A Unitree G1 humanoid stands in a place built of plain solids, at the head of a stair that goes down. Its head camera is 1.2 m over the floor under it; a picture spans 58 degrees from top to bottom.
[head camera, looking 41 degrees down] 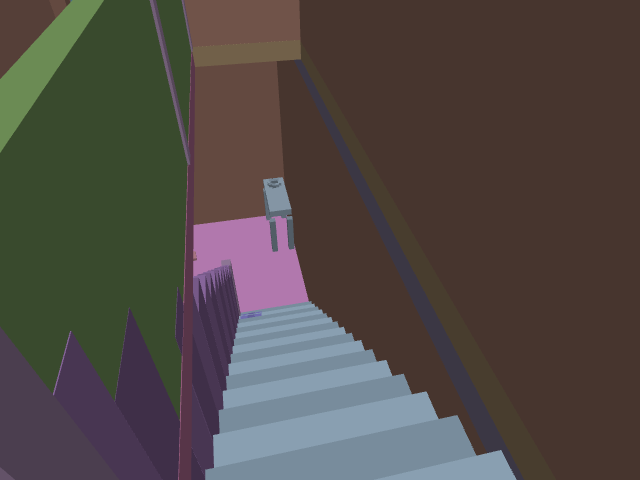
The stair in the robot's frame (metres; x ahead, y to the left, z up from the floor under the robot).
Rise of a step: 0.20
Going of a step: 0.22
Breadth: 0.95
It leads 12 degrees to the left of straight ahead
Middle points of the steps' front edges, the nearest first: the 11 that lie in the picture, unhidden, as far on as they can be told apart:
0.72 -0.06 -0.40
0.93 -0.02 -0.60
1.14 0.03 -0.80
1.36 0.07 -1.00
1.57 0.12 -1.20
1.79 0.17 -1.40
2.00 0.21 -1.60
2.22 0.26 -1.80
2.43 0.30 -2.00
2.65 0.35 -2.20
2.86 0.40 -2.40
